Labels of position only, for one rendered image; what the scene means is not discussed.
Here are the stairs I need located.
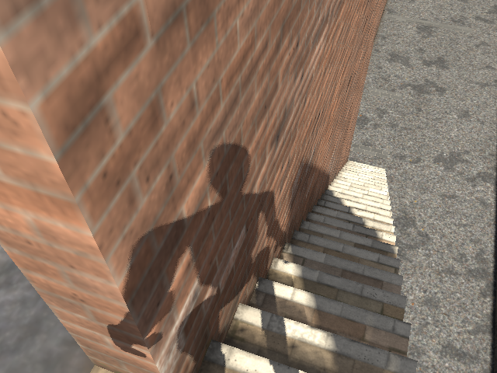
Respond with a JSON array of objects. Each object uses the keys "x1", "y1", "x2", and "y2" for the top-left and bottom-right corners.
[{"x1": 198, "y1": 160, "x2": 418, "y2": 373}]

